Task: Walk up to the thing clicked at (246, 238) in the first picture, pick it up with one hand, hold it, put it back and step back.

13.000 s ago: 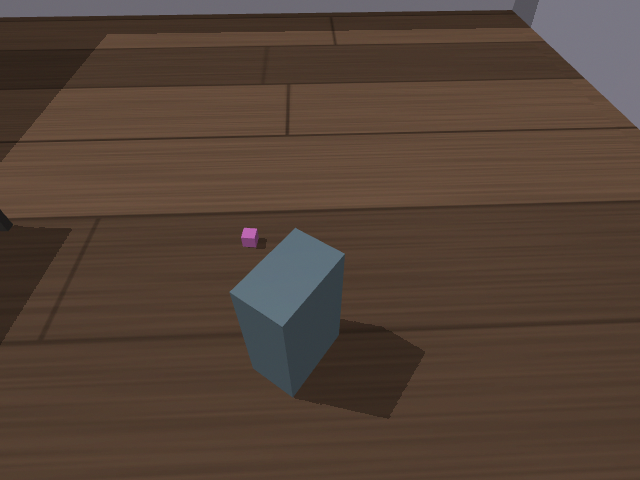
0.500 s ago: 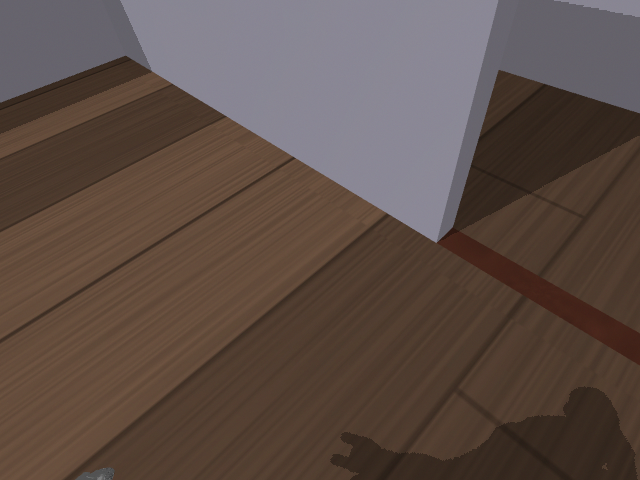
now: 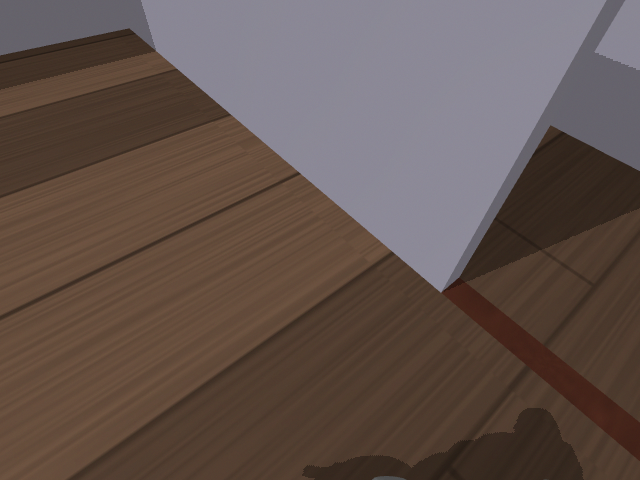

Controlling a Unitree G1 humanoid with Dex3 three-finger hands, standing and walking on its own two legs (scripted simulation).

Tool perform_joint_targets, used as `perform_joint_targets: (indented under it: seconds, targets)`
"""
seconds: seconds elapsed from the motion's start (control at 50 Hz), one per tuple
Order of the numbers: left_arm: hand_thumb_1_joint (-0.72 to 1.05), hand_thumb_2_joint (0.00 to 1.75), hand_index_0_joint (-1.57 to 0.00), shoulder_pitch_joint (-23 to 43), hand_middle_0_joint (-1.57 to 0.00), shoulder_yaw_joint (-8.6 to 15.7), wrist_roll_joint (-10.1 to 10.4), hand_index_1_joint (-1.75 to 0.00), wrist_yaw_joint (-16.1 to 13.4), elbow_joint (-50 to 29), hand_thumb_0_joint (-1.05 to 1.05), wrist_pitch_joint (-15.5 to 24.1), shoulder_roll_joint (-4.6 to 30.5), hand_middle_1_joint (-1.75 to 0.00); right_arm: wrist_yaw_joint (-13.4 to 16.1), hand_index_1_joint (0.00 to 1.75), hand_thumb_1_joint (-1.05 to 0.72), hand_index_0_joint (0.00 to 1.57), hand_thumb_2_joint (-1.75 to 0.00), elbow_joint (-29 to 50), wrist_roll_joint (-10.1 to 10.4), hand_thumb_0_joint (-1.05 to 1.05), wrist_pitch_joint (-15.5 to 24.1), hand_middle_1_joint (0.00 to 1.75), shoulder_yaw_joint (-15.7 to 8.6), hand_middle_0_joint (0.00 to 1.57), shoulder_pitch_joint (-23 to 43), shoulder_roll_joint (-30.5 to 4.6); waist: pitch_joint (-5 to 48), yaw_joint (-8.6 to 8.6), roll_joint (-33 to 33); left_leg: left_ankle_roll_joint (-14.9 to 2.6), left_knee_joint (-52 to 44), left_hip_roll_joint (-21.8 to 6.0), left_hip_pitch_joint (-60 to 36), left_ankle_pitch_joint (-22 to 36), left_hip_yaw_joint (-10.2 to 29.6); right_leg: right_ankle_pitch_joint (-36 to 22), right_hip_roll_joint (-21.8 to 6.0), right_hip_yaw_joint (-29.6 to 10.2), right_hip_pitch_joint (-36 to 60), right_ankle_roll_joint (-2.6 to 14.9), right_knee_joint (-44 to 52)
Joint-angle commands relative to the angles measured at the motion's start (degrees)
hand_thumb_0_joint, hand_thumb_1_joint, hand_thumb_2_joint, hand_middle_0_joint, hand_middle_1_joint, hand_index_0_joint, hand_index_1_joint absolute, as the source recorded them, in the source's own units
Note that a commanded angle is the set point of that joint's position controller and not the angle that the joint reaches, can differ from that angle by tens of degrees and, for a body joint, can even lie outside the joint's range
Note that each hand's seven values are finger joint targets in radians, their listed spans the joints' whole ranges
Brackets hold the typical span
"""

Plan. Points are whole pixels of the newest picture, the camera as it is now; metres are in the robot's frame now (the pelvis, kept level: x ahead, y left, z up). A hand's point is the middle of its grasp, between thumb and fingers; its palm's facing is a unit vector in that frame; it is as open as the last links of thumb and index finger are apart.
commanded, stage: walk up
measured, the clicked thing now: out of the picture -0.50 +1.21 -0.74
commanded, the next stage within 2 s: none
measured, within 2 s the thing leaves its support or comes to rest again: neither
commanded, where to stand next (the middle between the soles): +0.30 -0.03 m, yaw +113 degrees
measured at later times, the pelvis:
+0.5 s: pelvis +0.19 -0.10 +0.02, yaw +24 degrees
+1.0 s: pelvis +0.34 -0.12 -0.02, yaw +51 degrees
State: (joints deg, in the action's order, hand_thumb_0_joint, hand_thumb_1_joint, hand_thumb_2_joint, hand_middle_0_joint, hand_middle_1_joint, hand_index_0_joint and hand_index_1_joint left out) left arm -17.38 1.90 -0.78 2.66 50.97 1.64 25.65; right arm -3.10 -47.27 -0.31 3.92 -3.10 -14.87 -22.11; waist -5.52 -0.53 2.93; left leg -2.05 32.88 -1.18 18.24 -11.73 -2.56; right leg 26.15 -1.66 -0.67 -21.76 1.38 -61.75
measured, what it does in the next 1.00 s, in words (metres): walks ahead, turning left: right foot, then left foot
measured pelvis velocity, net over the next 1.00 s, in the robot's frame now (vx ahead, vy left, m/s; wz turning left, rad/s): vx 0.34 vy -0.12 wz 0.89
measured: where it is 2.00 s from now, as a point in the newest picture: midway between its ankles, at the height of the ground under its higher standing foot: (335, 456)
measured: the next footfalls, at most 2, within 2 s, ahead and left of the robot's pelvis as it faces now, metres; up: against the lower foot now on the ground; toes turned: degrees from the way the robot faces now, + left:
right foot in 0.32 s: +0.28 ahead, -0.17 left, +0.00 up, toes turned +19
left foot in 0.72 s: +0.33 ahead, +0.06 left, +0.00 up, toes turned +41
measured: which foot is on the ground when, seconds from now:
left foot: down 0.00-0.32, up 0.34-0.70, down 0.72-1.00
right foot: up 0.00-0.30, down 0.32-0.74, up 0.76-0.98, down 1.00-1.00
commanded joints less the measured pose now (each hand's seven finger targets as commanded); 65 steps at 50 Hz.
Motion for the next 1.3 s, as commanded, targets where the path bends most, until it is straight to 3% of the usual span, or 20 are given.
perform_joint_targets:
  seconds: [0.0,0.22,0.28,0.32,0.34,0.44,0.62,0.68,0.7,0.72,0.74,0.76,0.84,0.92,0.96,1.0,1.02,1.12,1.2,1.28]
  targets:
    - [0.90,0.90,-0.20,1.62,-0.20,3.47,-0.62,-0.30,0.90,-7.46,0.00,0.52,10.83,-0.30,1.72,0.30,-0.90,0.20,-0.90,4.21,0.78,0.00,-1.02,0.30,-4.08,0.20,-2.25,-16.87,6.89,0.95,-10.52,-10.84,-18.44,-9.50,-15.54,-6.96,23.00,-4.53,-0.83,-1.64,-13.00,-2.48,5.43]
    - [0.90,0.90,-0.20,13.26,-0.20,6.00,-0.49,-0.30,2.81,-10.36,0.00,-0.96,10.10,-0.30,2.67,0.30,-0.90,0.20,-0.90,3.44,-0.91,0.00,-1.32,0.30,-4.69,0.20,-2.98,-18.77,1.35,1.82,-12.74,-8.26,-19.28,-8.45,1.46,-15.57,27.65,-7.90,0.13,-3.95,1.72,-2.02,23.74]
    - [0.90,0.90,-0.20,-1.67,-0.20,7.93,-0.78,-0.30,1.34,-5.91,0.00,-0.21,12.89,-0.30,3.51,0.30,-0.90,0.20,-0.90,5.15,-1.47,0.00,-1.73,0.30,-3.22,0.20,2.22,-14.54,6.41,11.66,-5.79,-3.74,-2.94,-1.49,16.18,-18.35,22.73,-9.30,-2.06,-6.33,28.36,1.78,35.14]
    - [0.90,0.90,-0.20,-4.36,-0.20,8.67,-2.61,-0.30,0.08,-6.80,0.00,0.62,18.74,-0.30,4.16,0.30,-0.90,0.20,-0.90,4.67,-1.01,0.00,-1.99,0.30,-0.95,0.20,-3.10,-7.15,7.00,11.18,15.83,0.50,28.94,8.99,30.16,-21.19,9.19,24.42,-22.40,-34.28,29.26,4.58,51.27]
    - [0.90,0.90,-0.20,6.26,-0.20,7.90,-2.21,-0.30,0.20,-9.64,0.00,0.70,18.90,-0.30,4.43,0.30,-0.90,0.20,-0.90,3.78,-0.78,0.00,-1.84,0.30,-2.30,0.20,-5.53,-11.50,4.63,6.41,15.37,0.34,33.35,4.12,28.92,-17.10,6.93,30.29,-25.52,-39.50,21.20,6.98,58.73]
    - [0.90,0.90,-0.20,10.62,-0.20,5.91,-0.79,-0.30,0.66,-9.08,0.00,1.20,11.23,-0.30,0.30,0.30,-0.90,0.20,-0.90,-0.13,0.16,0.00,-2.81,0.30,-2.80,0.20,-7.63,-13.68,2.24,1.20,10.44,1.79,24.54,-2.38,15.32,-2.74,3.88,3.97,-11.83,-7.64,13.25,7.77,52.02]
    - [0.90,0.90,-0.20,3.47,-0.20,4.86,-0.29,-0.30,-0.56,-10.46,0.00,-0.78,10.55,-0.30,-0.08,0.30,-0.90,0.20,-0.90,5.73,-0.14,0.00,-3.75,0.30,-1.82,0.20,3.37,-9.95,3.53,4.97,1.91,1.28,2.73,0.91,4.31,4.89,-4.89,-41.97,-13.55,9.15,19.18,1.22,35.79]
    - [0.90,0.90,-0.20,5.85,-0.20,4.30,0.61,-0.30,-1.37,-12.19,0.00,-1.50,11.54,-0.30,1.32,0.30,-0.90,0.20,-0.90,6.38,-0.68,0.00,-4.35,0.30,-3.06,0.20,-4.13,-11.36,9.05,-0.66,1.07,-2.75,-1.76,3.67,-11.33,4.85,-4.92,-49.95,-13.14,12.00,12.34,-1.45,19.20]
    - [0.90,0.90,-0.20,3.64,-0.20,3.75,0.78,-0.30,-1.53,-12.52,0.00,-1.59,10.01,-0.30,2.06,0.30,-0.90,0.20,-0.90,6.28,-0.84,0.00,-4.42,0.30,-4.05,0.20,-6.86,-13.30,12.05,-2.40,-4.79,-5.91,-4.83,2.51,-21.35,5.03,0.32,-38.57,-9.56,13.24,4.11,-3.91,6.14]
    - [0.90,0.90,-0.20,1.72,-0.20,3.39,0.94,-0.30,-1.56,-13.70,0.00,-1.68,7.16,-0.30,3.05,0.30,-0.90,0.20,-0.90,8.09,-1.35,0.00,-4.56,0.30,-5.03,0.20,-6.89,-16.43,13.77,-1.77,-16.19,-11.76,-4.25,-8.09,-29.46,19.47,18.33,-2.35,-2.27,13.15,-10.19,-6.67,-7.74]
    - [0.90,0.90,-0.20,2.54,-0.20,3.82,1.64,-0.30,-2.03,-14.96,0.00,-2.29,9.23,-0.30,3.68,0.30,-0.90,0.20,-0.90,9.57,-0.48,0.00,-4.82,0.30,-5.95,0.20,-7.64,-19.52,18.17,-3.22,-18.32,-21.90,-9.00,-20.59,-32.71,22.93,41.93,11.91,1.44,4.22,-18.50,-7.83,-19.22]
    - [0.90,0.90,-0.20,5.10,-0.20,3.82,0.96,-0.30,-2.54,-14.91,0.00,-2.22,11.78,-0.30,4.31,0.30,-0.90,0.20,-0.90,10.54,0.43,0.00,-4.84,0.30,-6.41,0.20,-5.73,-19.29,16.22,-2.45,-9.63,-22.49,-11.66,-23.05,-26.75,19.73,42.40,9.76,-2.83,-3.56,-17.19,-6.27,-19.21]
    - [0.90,0.90,-0.20,3.28,-0.20,3.68,1.14,-0.30,-2.20,-12.26,0.00,-1.93,9.26,-0.30,4.00,0.30,-0.90,0.20,-0.90,13.21,-0.21,0.00,-5.47,0.30,-3.84,0.20,3.61,-13.30,5.95,1.43,-8.64,-8.80,-6.65,-5.83,-4.84,21.33,16.46,3.37,-4.00,-0.27,-4.93,-2.90,4.12]
    - [0.90,0.90,-0.20,-2.09,-0.20,4.04,2.13,-0.30,-4.16,-10.71,0.00,-1.18,7.78,-0.30,1.86,0.30,-0.90,0.20,-0.90,15.84,-2.86,0.00,-6.08,0.30,-5.01,0.20,5.16,-13.55,10.17,2.33,-13.13,-8.69,0.73,-2.91,1.30,36.04,17.60,-5.60,0.20,3.28,4.77,-1.09,16.93]
    - [0.90,0.90,-0.20,-7.92,-0.20,5.13,1.71,-0.30,-5.31,-8.41,0.00,-0.57,9.88,-0.30,1.22,0.30,-0.90,0.20,-0.90,18.95,-3.06,0.00,-6.63,0.30,-4.91,0.20,9.86,-12.39,13.55,6.40,-6.84,-4.76,9.52,2.69,10.06,21.18,16.03,-19.25,-0.23,3.39,15.65,0.32,29.44]
    - [0.90,0.90,-0.20,0.52,-0.20,7.41,-0.45,-0.30,-5.97,-12.57,0.00,-0.45,19.57,-0.30,1.16,0.30,-0.90,0.20,-0.90,18.97,-3.04,0.00,-7.46,0.30,-4.13,0.20,2.48,-8.79,9.66,3.38,14.19,3.31,30.42,6.88,19.12,-20.51,9.45,-18.26,-31.31,-23.81,6.75,10.58,45.20]
    - [0.90,0.90,-0.20,5.92,-0.20,7.68,-0.41,-0.30,-6.09,-13.78,0.00,-0.59,20.57,-0.30,1.04,0.30,-0.90,0.20,-0.90,17.60,-3.27,0.00,-8.41,0.30,-6.03,0.20,2.09,-13.99,7.09,1.69,12.14,3.73,38.87,2.45,16.38,-20.20,11.03,-13.85,-35.53,-29.17,0.36,17.04,46.31]
    - [0.90,0.90,-0.20,4.64,-0.20,7.60,-0.89,-0.30,-6.63,-10.90,0.00,1.14,15.25,-0.30,-2.21,0.30,-0.90,0.20,-0.90,13.21,-3.28,0.00,-8.28,0.30,-6.40,0.20,0.43,-13.04,5.60,1.29,6.85,4.43,37.85,-0.35,18.66,-7.42,9.34,-13.23,-19.64,-2.90,8.55,8.20,38.28]
    - [0.90,0.90,-0.20,-0.09,-0.20,8.42,-1.51,-0.30,-4.90,-11.35,0.00,1.58,16.63,-0.30,-2.30,0.30,-0.90,0.20,-0.90,13.75,-2.68,0.00,-8.17,0.30,-5.93,0.20,5.92,-12.69,8.34,5.82,9.31,4.67,25.65,-2.30,21.76,-13.43,5.39,-12.41,-22.30,-2.13,20.98,10.54,37.75]
    - [0.90,0.90,-0.20,2.73,-0.20,8.27,-0.99,-0.30,-3.53,-11.94,0.00,1.36,19.33,-0.30,-2.40,0.30,-0.90,0.20,-0.90,10.96,-2.21,0.00,-7.15,0.30,-6.18,0.20,5.90,-11.54,9.48,4.30,8.32,3.87,15.68,-1.03,9.62,-13.68,0.78,-11.30,-22.80,5.03,13.72,8.69,35.55]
